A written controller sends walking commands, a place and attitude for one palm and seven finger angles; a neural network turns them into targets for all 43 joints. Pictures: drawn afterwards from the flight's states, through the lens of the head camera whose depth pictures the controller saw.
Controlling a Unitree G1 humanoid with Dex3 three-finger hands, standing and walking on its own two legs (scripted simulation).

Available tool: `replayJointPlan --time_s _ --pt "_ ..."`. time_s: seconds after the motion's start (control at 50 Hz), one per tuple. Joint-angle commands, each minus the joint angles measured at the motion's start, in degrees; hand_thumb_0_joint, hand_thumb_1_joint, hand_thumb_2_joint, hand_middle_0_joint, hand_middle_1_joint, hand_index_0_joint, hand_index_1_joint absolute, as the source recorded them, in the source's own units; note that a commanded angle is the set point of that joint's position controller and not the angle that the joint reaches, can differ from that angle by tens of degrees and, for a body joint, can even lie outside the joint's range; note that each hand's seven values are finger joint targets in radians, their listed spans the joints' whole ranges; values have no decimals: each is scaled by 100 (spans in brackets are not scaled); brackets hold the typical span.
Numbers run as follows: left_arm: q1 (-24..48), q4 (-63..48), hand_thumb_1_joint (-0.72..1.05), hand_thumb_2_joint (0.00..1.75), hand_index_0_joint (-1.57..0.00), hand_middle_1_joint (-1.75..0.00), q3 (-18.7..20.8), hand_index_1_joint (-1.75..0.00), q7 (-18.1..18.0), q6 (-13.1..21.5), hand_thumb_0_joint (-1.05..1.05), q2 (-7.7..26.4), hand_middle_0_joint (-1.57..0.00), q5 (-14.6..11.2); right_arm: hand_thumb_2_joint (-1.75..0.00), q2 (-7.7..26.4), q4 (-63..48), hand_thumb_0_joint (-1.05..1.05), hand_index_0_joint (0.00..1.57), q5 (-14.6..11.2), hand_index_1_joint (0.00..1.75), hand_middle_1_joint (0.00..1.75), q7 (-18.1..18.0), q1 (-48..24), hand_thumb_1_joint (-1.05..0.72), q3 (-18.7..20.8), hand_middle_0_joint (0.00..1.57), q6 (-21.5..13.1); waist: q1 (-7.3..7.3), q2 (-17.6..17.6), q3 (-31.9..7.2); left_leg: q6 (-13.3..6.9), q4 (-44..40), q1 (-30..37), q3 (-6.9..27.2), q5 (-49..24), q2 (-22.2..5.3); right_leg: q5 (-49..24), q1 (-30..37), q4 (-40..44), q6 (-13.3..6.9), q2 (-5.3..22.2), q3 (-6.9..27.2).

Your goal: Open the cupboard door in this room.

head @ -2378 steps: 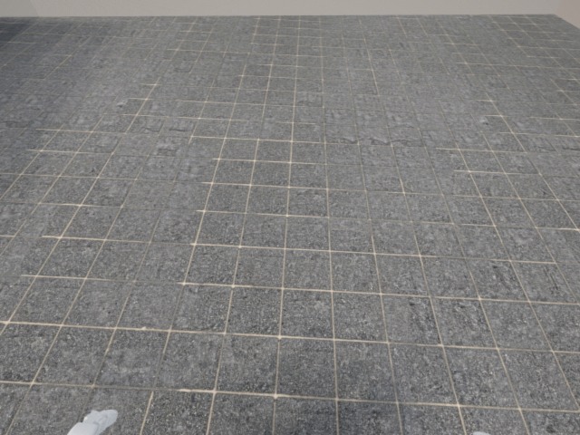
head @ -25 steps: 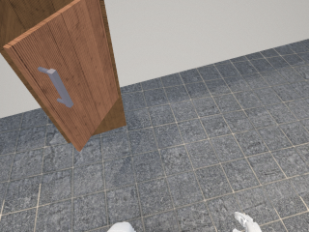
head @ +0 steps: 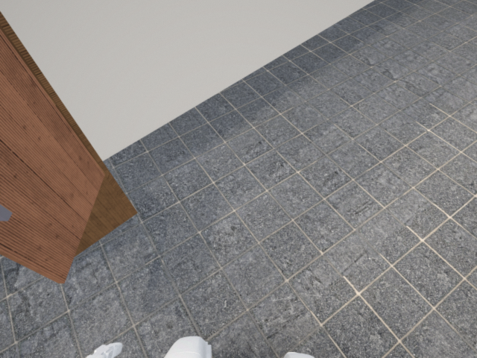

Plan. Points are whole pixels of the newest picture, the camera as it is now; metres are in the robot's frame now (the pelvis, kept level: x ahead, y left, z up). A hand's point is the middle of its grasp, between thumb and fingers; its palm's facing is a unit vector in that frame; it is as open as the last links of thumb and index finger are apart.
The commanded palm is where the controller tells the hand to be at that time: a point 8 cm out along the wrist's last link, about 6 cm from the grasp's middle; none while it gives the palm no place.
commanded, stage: walk to a spot facing it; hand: left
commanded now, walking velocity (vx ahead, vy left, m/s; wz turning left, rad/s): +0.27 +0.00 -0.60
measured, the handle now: out of the picture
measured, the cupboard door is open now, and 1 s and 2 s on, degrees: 46 46 46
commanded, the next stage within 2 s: turn to face it in 1.58 s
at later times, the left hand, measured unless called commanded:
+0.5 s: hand (168, 291) +0.25 +0.17 -0.15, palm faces -0.30 -0.94 -0.16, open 7.4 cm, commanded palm none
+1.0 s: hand (247, 233) +0.38 +0.01 -0.14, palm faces -0.45 -0.86 -0.25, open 7.2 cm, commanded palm none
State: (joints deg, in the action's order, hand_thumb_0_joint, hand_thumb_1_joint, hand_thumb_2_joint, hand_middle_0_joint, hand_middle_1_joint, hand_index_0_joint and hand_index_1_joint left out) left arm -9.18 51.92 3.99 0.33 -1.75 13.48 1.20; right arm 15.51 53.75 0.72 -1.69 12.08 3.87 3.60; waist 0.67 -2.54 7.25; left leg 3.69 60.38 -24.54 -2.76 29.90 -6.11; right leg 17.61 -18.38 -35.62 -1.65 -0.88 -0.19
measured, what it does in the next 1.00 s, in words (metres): walks ahead, turning right: left foot, then right foot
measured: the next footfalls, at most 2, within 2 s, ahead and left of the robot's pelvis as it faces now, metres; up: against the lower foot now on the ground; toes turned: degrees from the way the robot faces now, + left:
left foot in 0.26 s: +0.10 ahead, +0.13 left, +0.00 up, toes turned -6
right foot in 0.70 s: +0.25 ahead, -0.18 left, +0.00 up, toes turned -31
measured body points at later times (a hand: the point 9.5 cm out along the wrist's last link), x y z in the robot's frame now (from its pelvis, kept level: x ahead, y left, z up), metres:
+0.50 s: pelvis +0.10 +0.01 +0.02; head +0.14 +0.02 +0.47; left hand +0.26 +0.22 -0.13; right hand +0.00 -0.21 -0.11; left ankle +0.06 +0.13 -0.73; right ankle +0.10 -0.15 -0.64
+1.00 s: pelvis +0.25 -0.15 +0.02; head +0.28 -0.18 +0.47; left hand +0.40 +0.05 -0.12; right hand +0.21 -0.39 -0.14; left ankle +0.40 -0.02 -0.65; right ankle +0.22 -0.16 -0.73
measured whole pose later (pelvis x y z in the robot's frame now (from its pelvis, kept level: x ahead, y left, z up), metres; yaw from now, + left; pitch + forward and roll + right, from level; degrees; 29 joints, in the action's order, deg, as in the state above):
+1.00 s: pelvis +0.25 -0.15 +0.02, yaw -31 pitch +1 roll +1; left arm -15.8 58.8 3.8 -0.3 3.8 10.7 0.5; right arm 9.7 55.0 1.6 0.1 9.6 3.1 -1.0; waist 0.7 -0.4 3.3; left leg 3.2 58.6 -35.4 -1.3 11.5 -8.3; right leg 12.5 -8.6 -19.9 -7.9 -6.1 -2.5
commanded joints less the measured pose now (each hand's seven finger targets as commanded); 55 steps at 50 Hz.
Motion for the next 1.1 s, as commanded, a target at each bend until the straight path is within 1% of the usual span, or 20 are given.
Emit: replayJointPlan --time_s 0.0,0.04,0.14,0.2,0.22,0.24,0.26,0.3,0.38,0.56,0.62,0.64,0.66,0.68,0.7,0.72,0.76,0.84,0.92,1.08 --pt "-323 -315 90 90 -20 -30 265 -30 -127 85 0 1038 -20 3 -90 321 -641 0 20 20 30 30 60 -275 -90 48 20 -186 -202 1249 -936 72 307 -663 177 -513 66 -1465 881 1645 -927 1375 1805" --pt "-331 -298 90 90 -20 -30 277 -30 -101 118 0 1129 -20 29 -90 192 -605 0 20 40 30 30 130 -225 -90 43 20 -212 -187 870 -965 74 -333 -404 35 -672 170 -378 756 1840 -930 1270 1860" --pt "-360 -261 90 90 -20 -30 316 -30 -8 181 0 1209 -20 58 -90 192 -701 0 20 21 30 30 180 -254 -90 83 20 -369 -235 1184 -614 -50 -1707 154 9 -412 395 1498 228 2159 -1046 1215 2444" --pt "38 -350 90 90 -20 -30 284 -30 50 179 0 984 -20 9 -90 277 -406 0 20 20 30 30 102 664 -90 90 20 -499 275 859 -619 -124 -3341 2131 -106 -1022 498 1850 -1141 1557 -654 693 2093" --pt "57 -441 90 90 -20 -30 205 -30 91 183 0 601 -20 1 -90 624 -249 0 20 61 30 30 17 1176 -90 159 20 -553 497 -308 -778 -314 -4119 3000 769 -99 -269 1876 -1979 491 -342 114 1541" --pt "189 -639 90 90 -20 -30 133 -30 134 188 0 258 -20 -63 -90 1226 -169 0 20 189 30 30 -29 1728 -90 281 20 -601 713 -2032 -809 -854 -5056 3285 3098 1452 -1999 1949 -2918 -1512 30 -567 331" --pt "748 -816 90 90 -20 -30 174 -30 183 234 0 481 -20 6 -90 1289 -169 0 20 160 30 30 -72 1748 -90 261 20 -618 737 -1173 -367 -1283 -5460 2565 3518 1544 -2563 1473 -3060 -2319 45 71 503" --pt "539 -628 90 90 -20 -30 269 -30 307 293 0 453 -20 104 -90 839 -346 0 20 190 30 30 -17 1172 -90 123 20 -699 303 -203 -244 -1160 -5248 2040 2456 233 -1891 547 -2757 -3108 104 295 350" --pt "295 -401 90 90 -20 -30 119 -30 395 180 0 61 -20 75 -90 328 -148 0 20 114 30 30 -54 1242 -90 -92 20 -820 76 -654 -413 -637 -4693 2400 187 -2940 -1052 -470 -2701 -3228 225 383 -97" --pt "1325 -529 90 90 -20 -30 -31 -30 423 156 0 -51 -20 24 -90 298 312 0 20 175 30 30 -45 1964 -90 -144 20 -783 317 -785 12 -780 -4536 2482 -857 -4370 -1276 -645 -1781 -790 -50 284 -825" --pt "588 -312 90 90 -20 -30 41 -30 355 198 0 212 -20 20 -90 499 339 0 20 153 30 30 -37 1782 -90 -102 20 -757 -100 -731 -343 -748 -3522 2379 -1039 -6028 -1428 -128 -420 -407 -360 -13 -955" --pt "-262 -70 90 90 -20 -30 109 -30 326 246 0 333 -20 24 -90 602 286 0 20 119 30 30 -39 1507 -90 -90 20 -760 -553 -553 -781 -628 -2565 2084 -1168 -6224 -1307 -308 717 -80 -478 -123 -937" --pt "-1319 263 90 90 -20 -30 232 -30 268 322 0 707 -20 55 -90 563 180 0 20 30 30 30 17 1264 -90 -97 20 -775 -1046 17 -1417 -386 -1176 1054 -1354 -5380 -1000 -499 2538 270 -671 153 -519" --pt "-2076 422 90 90 -20 -30 425 -30 157 382 0 1454 -20 45 -90 104 6 0 20 -105 30 30 57 1459 -90 -173 20 -777 -1223 1658 -2341 -66 1010 -871 -1244 -157 102 -346 4148 980 -1290 2046 2484" --pt "-1978 444 90 90 -20 -30 442 -30 68 342 0 1672 -20 -111 -90 174 -176 0 20 -102 30 30 47 958 -90 -135 20 -756 -1105 1817 -2216 -170 2153 -1595 -249 529 235 -761 3810 1795 -1385 2466 3672" --pt "-1465 310 90 90 -20 -30 398 -30 7 308 0 1458 -20 -139 -90 219 -181 0 20 -77 30 30 53 738 -90 -52 20 -713 -833 852 -1223 -235 2266 -1777 198 -133 -63 -657 2934 2024 -1355 2432 3174" --pt "-589 82 90 90 -20 -30 182 -30 -40 396 0 795 -20 -109 -90 55 26 0 20 -3 30 30 47 737 -90 -61 20 -656 -270 611 -681 -148 1700 -1142 300 -993 -427 -959 1120 2138 -1097 1953 2038" --pt "-552 209 90 90 -20 -30 105 -30 -52 591 0 481 -20 -36 -90 -277 311 0 20 89 30 30 114 1145 -90 -68 20 -471 144 481 -786 -100 537 -537 140 -1370 -327 -1980 551 2240 -914 1337 1016" --pt "-1012 487 90 90 -20 -30 92 -30 -53 675 0 238 -20 -57 -90 -315 130 0 20 90 30 30 177 578 -90 -18 20 -447 20 665 -765 -47 -94 -1117 135 -2005 -238 -1863 1136 2393 -665 1092 1046" --pt "-1995 961 90 90 -20 -30 -59 -30 -154 755 0 139 -20 -61 -90 -236 -257 0 20 24 30 30 265 -986 -90 -51 20 -517 -314 789 -292 -146 -930 -1887 4 -2121 -21 -3803 2355 2241 -587 1275 1121"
